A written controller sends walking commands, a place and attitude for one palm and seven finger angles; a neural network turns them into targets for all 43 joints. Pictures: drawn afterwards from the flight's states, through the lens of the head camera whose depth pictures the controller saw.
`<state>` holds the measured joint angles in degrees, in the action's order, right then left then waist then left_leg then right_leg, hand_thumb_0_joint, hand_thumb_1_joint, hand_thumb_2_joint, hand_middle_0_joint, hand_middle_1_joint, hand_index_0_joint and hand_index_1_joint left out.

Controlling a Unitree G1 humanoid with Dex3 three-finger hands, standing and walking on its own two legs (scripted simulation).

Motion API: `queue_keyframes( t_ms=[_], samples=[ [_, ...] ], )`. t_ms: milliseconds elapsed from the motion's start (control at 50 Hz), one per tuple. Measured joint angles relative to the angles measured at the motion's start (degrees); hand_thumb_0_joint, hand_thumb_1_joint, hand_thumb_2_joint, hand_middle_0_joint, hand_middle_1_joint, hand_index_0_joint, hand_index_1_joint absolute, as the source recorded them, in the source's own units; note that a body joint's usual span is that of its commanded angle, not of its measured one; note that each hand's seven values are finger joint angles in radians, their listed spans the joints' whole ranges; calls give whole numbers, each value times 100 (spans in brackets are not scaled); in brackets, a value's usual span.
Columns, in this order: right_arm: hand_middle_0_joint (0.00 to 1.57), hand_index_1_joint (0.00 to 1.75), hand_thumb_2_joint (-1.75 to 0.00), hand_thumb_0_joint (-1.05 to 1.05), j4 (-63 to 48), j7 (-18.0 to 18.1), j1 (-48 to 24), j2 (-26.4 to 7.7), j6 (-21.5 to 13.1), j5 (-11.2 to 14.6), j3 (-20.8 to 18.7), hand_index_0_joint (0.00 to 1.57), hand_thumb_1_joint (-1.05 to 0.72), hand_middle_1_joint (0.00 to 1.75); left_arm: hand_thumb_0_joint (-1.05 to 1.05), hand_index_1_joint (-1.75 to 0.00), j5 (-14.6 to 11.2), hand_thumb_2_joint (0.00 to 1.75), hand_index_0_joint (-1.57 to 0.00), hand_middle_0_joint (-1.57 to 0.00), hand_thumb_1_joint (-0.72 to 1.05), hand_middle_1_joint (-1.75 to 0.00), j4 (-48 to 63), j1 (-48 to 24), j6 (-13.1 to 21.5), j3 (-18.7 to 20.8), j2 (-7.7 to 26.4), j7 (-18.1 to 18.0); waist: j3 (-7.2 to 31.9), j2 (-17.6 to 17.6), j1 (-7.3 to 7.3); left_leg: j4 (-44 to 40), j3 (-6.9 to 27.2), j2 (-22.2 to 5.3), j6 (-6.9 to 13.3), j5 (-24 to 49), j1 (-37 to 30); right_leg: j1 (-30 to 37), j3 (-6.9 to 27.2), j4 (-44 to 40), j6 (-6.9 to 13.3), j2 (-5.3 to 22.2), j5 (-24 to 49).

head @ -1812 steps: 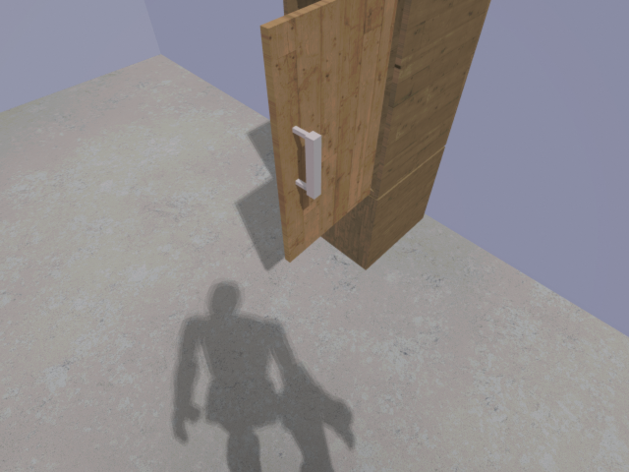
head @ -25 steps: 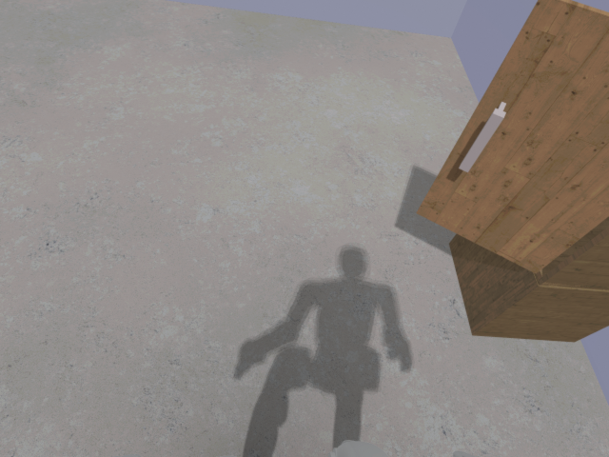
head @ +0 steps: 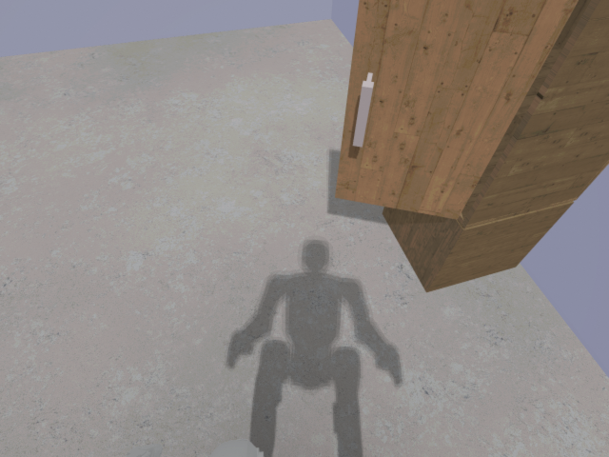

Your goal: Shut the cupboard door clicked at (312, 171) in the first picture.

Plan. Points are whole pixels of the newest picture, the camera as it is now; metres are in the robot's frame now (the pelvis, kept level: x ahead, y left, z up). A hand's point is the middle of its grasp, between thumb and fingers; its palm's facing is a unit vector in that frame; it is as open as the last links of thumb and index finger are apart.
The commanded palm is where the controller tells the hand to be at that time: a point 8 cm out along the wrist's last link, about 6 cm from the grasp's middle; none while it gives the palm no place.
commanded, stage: turn to face it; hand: left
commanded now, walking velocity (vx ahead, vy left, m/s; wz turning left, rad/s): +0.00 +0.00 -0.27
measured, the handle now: (363, 110) +0.80 -0.10 -0.02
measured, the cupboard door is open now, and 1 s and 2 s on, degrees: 60 60 60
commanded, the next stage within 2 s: take the last steps up to it in 0.16 s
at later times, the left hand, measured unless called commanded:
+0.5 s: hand out of the picture +0.13 +0.18 -0.17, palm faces -0.16 -0.97 -0.21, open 7.4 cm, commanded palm none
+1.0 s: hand (232, 361) +0.29 +0.14 -0.17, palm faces -0.25 -0.96 -0.14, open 7.4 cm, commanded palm none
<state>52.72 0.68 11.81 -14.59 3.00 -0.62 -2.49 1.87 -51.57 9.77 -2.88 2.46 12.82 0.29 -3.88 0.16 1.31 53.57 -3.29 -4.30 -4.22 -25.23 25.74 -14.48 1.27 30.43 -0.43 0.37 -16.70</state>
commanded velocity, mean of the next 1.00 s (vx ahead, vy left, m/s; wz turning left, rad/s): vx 0.22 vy -0.10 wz -0.17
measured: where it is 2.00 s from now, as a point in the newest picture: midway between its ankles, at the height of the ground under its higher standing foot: (360, 426)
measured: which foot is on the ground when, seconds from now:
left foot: up 0.00-0.08, down 0.10-0.46, up 0.48-0.74, down 0.76-1.00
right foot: down 0.00-0.10, up 0.12-0.44, down 0.46-0.78, up 0.80-1.00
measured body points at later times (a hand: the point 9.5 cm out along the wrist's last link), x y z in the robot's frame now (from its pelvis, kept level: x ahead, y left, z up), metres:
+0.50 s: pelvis +0.03 -0.01 +0.00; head +0.05 -0.01 +0.45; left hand +0.14 +0.23 -0.15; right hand -0.01 -0.26 -0.16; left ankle +0.03 +0.12 -0.72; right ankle -0.02 -0.11 -0.74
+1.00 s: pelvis +0.19 -0.04 +0.01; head +0.22 -0.01 +0.46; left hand +0.30 +0.19 -0.15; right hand +0.12 -0.26 -0.12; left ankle +0.19 +0.07 -0.73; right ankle +0.16 -0.20 -0.65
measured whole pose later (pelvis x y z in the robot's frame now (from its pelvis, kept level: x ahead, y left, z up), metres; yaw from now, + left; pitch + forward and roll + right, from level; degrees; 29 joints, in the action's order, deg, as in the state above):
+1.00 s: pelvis +0.19 -0.04 +0.01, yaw -15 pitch +0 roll -2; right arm 59.1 1.4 18.8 -8.5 -2.9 -1.8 -1.1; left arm 2.3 -58.3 11.9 -1.9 4.3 13.2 2.2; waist -3.0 -2.8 0.7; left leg 23.5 -10.6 -5.2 0.8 -14.5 9.1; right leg -31.3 -0.3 60.9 0.2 3.9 -13.0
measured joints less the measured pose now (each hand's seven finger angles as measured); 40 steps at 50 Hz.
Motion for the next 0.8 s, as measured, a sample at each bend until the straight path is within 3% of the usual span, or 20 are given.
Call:
queue_keyframes(
  t_ms=[80,100,160,200,240,360,420,460,500,580,640,740,760,800],
  samples=[
    [20,30,-90,1,-75,6,37,105,-133,9,71,20,-91,29,1,-30,-26,90,-20,-20,90,-30,-74,92,-54,33,15,16,90,-147,-56,-1630,8,122,72,723,-590,-81,192,189,-125,-46,-118],
    [20,30,-90,1,-82,12,67,126,-189,-10,86,20,-91,29,1,-30,-50,90,-20,-20,90,-30,-83,115,-79,47,28,20,130,-169,-54,-1863,17,123,205,896,-665,-175,227,364,-116,-75,-216],
    [20,30,-90,0,-49,48,110,291,-255,-85,173,20,-90,29,1,-30,-62,90,-20,-20,91,-30,-174,94,-172,115,116,22,119,-339,-71,-1761,-158,102,497,743,-699,-630,224,1684,-58,-125,-1142],
    [20,30,-90,0,-21,75,179,373,-264,-110,216,20,-90,29,1,-30,-52,90,-20,-20,91,-30,-224,53,-193,147,145,50,96,-339,-59,-1973,-202,52,526,795,-834,-868,78,2470,-68,-134,-1214],
    [20,30,-90,0,46,89,224,421,-249,-120,238,20,-90,29,1,-30,-55,90,-20,-20,91,-30,-230,17,-187,161,140,68,59,-298,-79,-2233,-251,-2,506,924,-983,-927,-63,2661,-97,-94,-1152],
    [21,30,-90,0,264,61,316,419,-206,-133,169,21,-90,30,1,-30,-50,90,-19,-20,91,-30,-266,6,-152,122,33,105,52,-52,-26,-2477,-419,-178,430,991,-1172,-484,-358,1543,-60,-31,-1051],
    [21,30,-90,0,378,30,432,349,-194,-130,97,21,-90,30,1,-30,-23,90,-19,-20,91,-30,-319,83,-116,112,-19,184,151,70,33,-2278,-504,-288,330,816,-1170,-7,-507,603,32,-77,-700],
    [21,30,-90,0,453,15,554,303,-179,-92,49,21,-90,30,1,-30,2,90,-19,-20,91,-30,-317,189,-6,116,-3,211,270,23,9,-1825,-561,-287,274,386,-1023,330,-434,-201,195,-58,-354],
    [21,30,-90,0,595,13,561,186,-81,-79,-1,20,-90,30,1,-30,1,90,-20,-20,91,-30,-397,245,81,97,-109,153,272,194,11,-856,-233,-268,272,-279,-693,385,-501,-118,245,-169,-209],
    [20,30,-90,1,686,-33,453,101,-60,-105,-67,20,-90,29,1,-30,-6,90,-20,-20,91,-30,-510,587,234,59,-219,47,315,148,-45,486,-64,-83,244,-93,8,752,-456,-541,289,-212,-220],
    [20,30,-90,1,548,-70,292,117,-148,-111,-80,20,-91,29,1,-30,1,90,-20,-20,91,-30,-687,790,289,25,-239,27,277,31,-33,241,-147,-73,205,229,262,981,-407,-830,267,-222,-179],
    [20,30,-90,1,333,-71,47,222,-348,-94,-20,20,-91,29,1,-30,-5,90,-20,-20,91,-30,-980,986,261,28,-206,61,162,-172,-77,-1302,-298,-35,254,723,-16,1244,-342,-720,181,-246,-524],
    [20,30,-90,1,292,-61,31,229,-424,-103,3,20,-91,29,1,-30,-26,90,-20,-20,91,-30,-1017,1034,244,38,-197,73,150,-208,-87,-1693,-341,-6,299,966,-206,1206,-306,-452,166,-240,-724],
    [20,30,-90,1,254,-16,-32,283,-569,-159,43,20,-91,29,1,-30,-50,90,-20,-20,91,-30,-1082,1036,167,61,-161,96,105,-326,-87,-1524,-479,-9,566,1163,-259,684,-175,949,256,-208,-1148]
  ],
)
